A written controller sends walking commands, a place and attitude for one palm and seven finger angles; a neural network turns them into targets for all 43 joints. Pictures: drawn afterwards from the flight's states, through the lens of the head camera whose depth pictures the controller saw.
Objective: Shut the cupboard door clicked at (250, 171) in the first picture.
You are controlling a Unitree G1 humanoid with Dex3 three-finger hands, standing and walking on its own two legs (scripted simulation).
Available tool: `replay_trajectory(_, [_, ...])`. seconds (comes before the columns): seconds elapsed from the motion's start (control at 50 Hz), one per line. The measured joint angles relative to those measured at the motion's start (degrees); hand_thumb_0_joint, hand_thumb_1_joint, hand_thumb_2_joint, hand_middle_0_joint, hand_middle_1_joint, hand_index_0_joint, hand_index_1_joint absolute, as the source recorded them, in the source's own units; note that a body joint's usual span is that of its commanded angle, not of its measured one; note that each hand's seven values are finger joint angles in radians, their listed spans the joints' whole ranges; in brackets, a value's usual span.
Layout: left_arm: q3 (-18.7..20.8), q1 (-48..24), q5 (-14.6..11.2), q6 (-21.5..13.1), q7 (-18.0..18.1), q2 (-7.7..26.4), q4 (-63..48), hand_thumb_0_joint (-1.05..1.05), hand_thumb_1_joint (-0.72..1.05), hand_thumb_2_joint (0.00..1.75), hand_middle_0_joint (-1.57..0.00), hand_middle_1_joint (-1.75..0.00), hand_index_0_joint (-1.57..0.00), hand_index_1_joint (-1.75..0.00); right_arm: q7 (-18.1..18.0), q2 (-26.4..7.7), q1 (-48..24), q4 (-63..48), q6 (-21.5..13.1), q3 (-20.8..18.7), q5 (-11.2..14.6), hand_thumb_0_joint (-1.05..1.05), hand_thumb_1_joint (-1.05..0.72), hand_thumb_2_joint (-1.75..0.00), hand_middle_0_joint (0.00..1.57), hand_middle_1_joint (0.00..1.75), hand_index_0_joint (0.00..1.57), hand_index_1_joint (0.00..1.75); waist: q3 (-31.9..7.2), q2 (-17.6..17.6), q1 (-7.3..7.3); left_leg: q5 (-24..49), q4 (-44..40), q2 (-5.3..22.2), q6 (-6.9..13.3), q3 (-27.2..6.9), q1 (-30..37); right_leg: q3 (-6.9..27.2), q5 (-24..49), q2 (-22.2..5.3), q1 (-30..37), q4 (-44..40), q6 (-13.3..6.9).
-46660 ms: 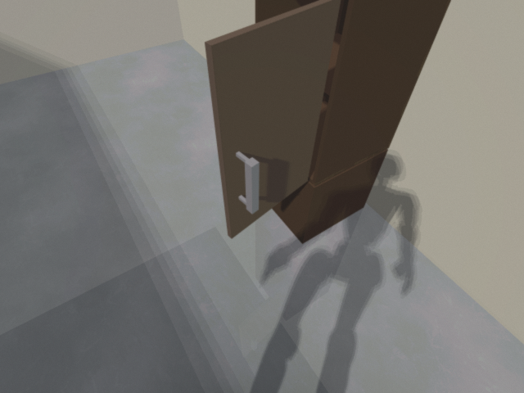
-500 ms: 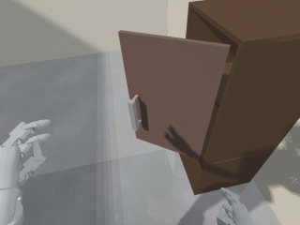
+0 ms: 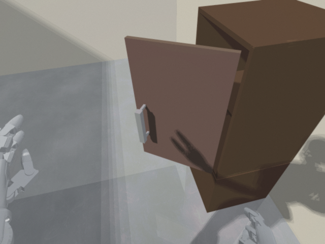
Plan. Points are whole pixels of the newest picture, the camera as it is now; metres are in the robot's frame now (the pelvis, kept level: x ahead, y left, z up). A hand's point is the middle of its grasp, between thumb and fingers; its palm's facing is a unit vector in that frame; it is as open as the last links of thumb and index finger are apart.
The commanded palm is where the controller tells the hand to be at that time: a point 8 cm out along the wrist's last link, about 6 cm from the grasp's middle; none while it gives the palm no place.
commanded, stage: step back with the hand held close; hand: left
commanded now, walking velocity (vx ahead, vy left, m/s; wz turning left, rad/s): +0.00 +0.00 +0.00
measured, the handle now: (143, 124) +0.60 +0.16 -0.11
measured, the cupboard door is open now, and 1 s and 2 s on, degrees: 54 54 54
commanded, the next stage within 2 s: stop stepping back and stand still in 1.26 s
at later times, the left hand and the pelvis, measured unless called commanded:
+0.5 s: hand (10, 182) +0.17 +0.30 +0.16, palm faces +0.39 -0.76 -0.53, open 7.4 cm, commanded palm +0.11 +0.33 +0.17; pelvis -0.04 +0.03 -0.01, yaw -1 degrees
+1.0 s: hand out of the picture +0.08 +0.27 +0.17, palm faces +0.47 -0.78 -0.41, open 7.4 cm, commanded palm +0.01 +0.31 +0.17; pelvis -0.13 +0.01 -0.02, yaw +0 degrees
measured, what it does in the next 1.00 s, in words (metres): shifts its weight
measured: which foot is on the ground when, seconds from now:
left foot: down 0.00-1.00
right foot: down 0.00-1.00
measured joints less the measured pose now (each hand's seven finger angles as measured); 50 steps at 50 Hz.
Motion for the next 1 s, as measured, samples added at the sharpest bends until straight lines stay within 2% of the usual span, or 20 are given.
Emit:
replay_trajectory(0.1, [1.23, -0.95, -0.38, -0.65, -0.25, -0.22, 2.11, 0.02, 0.89, 0.90, -0.21, -0.30, -0.21, -0.31, 0.37, -0.22, -0.55, -0.61, 0.78, -0.08, 0.32, 0.01, -0.90, -0.89, 0.20, 0.30, 0.21, 0.30, 0.40, 0.65, -0.28, 0.38, 0.08, 0.13, 0.08, 0.08, -0.83, 0.07, 0.57, 0.14, -0.63, -0.38, 0.06])
replay_trajectory(0.18, [1.72, 0.26, -0.16, -2.82, -0.15, -0.72, 3.02, 0.02, 0.89, 0.90, -0.21, -0.30, -0.21, -0.31, 0.98, -1.25, -1.60, -1.21, 2.57, -0.52, 0.21, 0.01, -0.90, -0.89, 0.20, 0.30, 0.21, 0.30, -0.15, 1.51, -1.72, -0.16, 2.58, 0.58, 0.44, -0.40, -5.24, -0.38, 1.63, 0.59, -3.47, -1.00, 0.23])
replay_trajectory(0.24, [1.20, 2.01, -0.08, -3.74, -0.06, -0.43, 1.62, 0.02, 0.89, 0.90, -0.21, -0.30, -0.21, -0.31, 0.91, -1.80, -2.05, -1.55, 3.99, -1.35, 0.21, 0.01, -0.90, -0.89, 0.20, 0.30, 0.21, 0.30, 0.28, 0.92, -2.45, 0.11, 2.84, -0.03, 0.87, -0.14, -6.98, -0.12, 1.90, -0.03, -5.35, -0.52, 0.74])
replay_trajectory(0.32, [1.63, 4.37, -0.35, -3.93, 0.07, 1.53, -1.58, 0.02, 0.89, 0.90, -0.21, -0.30, -0.21, -0.31, 0.22, -1.97, -2.04, -2.80, 5.84, -2.09, 0.25, 0.01, -0.90, -0.89, 0.20, 0.30, 0.21, 0.30, 1.00, -0.46, -3.01, 0.81, 2.47, -1.13, 1.58, 0.59, -7.97, 0.61, 1.96, -1.15, -7.16, 0.61, 1.55])
replay_trajectory(0.46, [5.05, 5.21, -0.85, -4.26, 0.82, 5.54, -4.14, 0.02, 0.89, 0.90, -0.21, -0.30, -0.21, -0.31, -0.22, -1.09, -2.59, -4.90, 7.91, -2.02, 0.48, 0.01, -0.90, -0.89, 0.20, 0.30, 0.20, 0.30, 1.10, -1.80, -3.20, 1.52, 3.72, -1.69, 2.43, 1.58, -9.88, 1.57, 3.12, -1.74, -9.59, 2.33, 2.11])
replay_trajectory(0.52, [5.43, 5.03, -0.78, -4.53, 1.12, 5.53, -3.65, 0.02, 0.89, 0.90, -0.21, -0.30, -0.21, -0.31, -0.18, -0.65, -2.80, -5.33, 7.85, -1.56, 0.65, 0.01, -0.90, -0.89, 0.20, 0.30, 0.21, 0.30, 0.63, -2.24, -3.22, 1.80, 4.73, -1.82, 2.76, 1.96, -11.01, 1.94, 3.38, -1.90, -10.60, 2.92, 2.55])
replay_trajectory(0.64, [4.46, 3.99, 0.36, -5.37, 1.32, 3.37, -2.11, 0.02, 0.89, 0.90, -0.21, -0.30, -0.21, -0.31, -0.19, -0.14, -2.08, -5.90, 6.56, -0.59, 0.85, 0.01, -0.90, -0.89, 0.20, 0.30, 0.21, 0.30, 0.59, -2.85, -3.06, 2.18, 7.94, -1.68, 3.06, 1.57, -13.88, 1.61, 3.86, -1.80, -13.11, 5.78, 2.59])
replay_trajectory(0.82, [4.97, 2.26, 2.27, -8.40, 1.93, 2.24, -4.54, 0.02, 0.89, 0.90, -0.21, -0.30, -0.21, -0.31, 0.22, 0.30, 0.47, -4.57, 3.51, 0.04, 0.30, 0.01, -0.90, -0.89, 0.21, 0.30, 0.21, 0.30, 1.39, -3.87, -2.54, 0.49, 13.89, -0.17, 2.52, -0.23, -18.02, -0.54, 3.94, -0.61, -15.91, 10.01, 1.20])
replay_trajectory(0.92, [4.95, 1.53, 1.98, -10.29, 2.78, 2.24, -5.14, 0.02, 0.89, 0.90, -0.21, -0.30, -0.21, -0.31, 0.79, -0.30, 1.32, -3.10, 2.40, -0.55, -0.26, 0.01, -0.90, -0.89, 0.21, 0.30, 0.21, 0.30, 0.57, -4.03, -2.76, -4.12, 15.19, -0.21, 1.93, -0.75, -20.03, -0.67, 5.78, -0.32, -17.18, 8.93, 0.37])
replay_trajectory(1.0, [4.24, 1.77, 1.17, -10.75, 3.53, 2.92, -4.65, 0.02, 0.89, 0.90, -0.21, -0.30, -0.21, -0.31, 1.08, -1.05, 0.99, -2.12, 2.71, -1.17, -0.31, 0.01, -0.90, -0.89, 0.20, 0.30, 0.21, 0.30, 0.55, -4.16, -3.57, -3.32, 13.40, -0.88, 1.51, -0.98, -21.05, -0.07, 7.99, -0.38, -18.13, 6.50, 0.36])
